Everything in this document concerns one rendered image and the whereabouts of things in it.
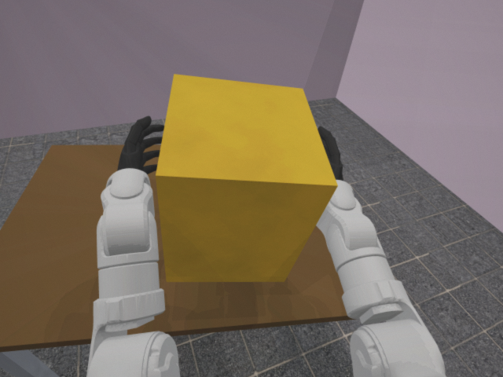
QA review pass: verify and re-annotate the carton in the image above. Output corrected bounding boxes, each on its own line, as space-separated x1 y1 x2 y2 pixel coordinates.
156 74 338 282

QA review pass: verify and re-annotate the robot left forearm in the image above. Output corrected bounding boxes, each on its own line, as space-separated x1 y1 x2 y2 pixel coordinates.
86 168 165 377

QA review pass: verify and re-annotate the left robot hand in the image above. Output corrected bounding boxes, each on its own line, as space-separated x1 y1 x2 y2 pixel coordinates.
117 116 164 174

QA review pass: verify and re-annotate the left robot upper arm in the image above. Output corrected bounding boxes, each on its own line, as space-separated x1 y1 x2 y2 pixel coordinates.
88 331 180 377

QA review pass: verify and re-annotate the right robot hand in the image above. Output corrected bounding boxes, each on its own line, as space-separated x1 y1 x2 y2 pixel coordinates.
318 126 343 181

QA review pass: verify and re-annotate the right robot upper arm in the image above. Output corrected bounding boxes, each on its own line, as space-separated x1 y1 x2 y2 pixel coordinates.
350 319 446 377

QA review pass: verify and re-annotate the table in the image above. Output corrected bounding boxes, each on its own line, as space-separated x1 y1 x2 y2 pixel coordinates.
0 145 357 377

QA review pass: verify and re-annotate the robot right forearm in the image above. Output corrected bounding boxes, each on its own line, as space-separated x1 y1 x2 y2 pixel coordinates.
316 180 446 374

